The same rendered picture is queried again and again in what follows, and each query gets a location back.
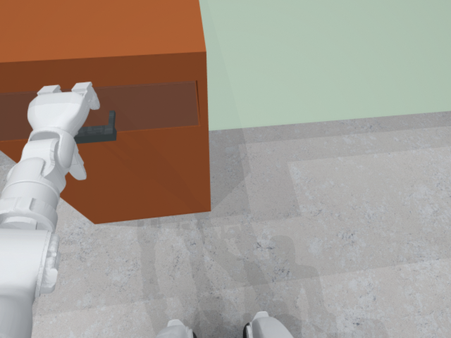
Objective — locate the drawer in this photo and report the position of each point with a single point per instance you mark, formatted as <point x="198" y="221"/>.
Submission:
<point x="137" y="107"/>

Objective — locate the left robot shin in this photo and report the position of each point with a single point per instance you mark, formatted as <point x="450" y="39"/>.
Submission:
<point x="174" y="322"/>

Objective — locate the robot left forearm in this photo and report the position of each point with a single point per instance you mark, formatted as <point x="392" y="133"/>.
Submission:
<point x="32" y="192"/>

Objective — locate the handle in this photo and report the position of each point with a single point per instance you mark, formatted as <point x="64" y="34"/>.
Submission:
<point x="101" y="133"/>

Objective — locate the right robot thigh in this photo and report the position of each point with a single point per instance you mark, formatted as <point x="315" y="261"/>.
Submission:
<point x="267" y="327"/>

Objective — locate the left robot hand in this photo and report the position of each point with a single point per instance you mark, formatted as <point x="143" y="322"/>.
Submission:
<point x="64" y="110"/>

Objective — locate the cabinet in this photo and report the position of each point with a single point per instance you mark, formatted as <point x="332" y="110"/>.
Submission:
<point x="144" y="173"/>

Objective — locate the robot left upper arm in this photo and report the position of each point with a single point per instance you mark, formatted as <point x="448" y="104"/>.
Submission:
<point x="29" y="261"/>

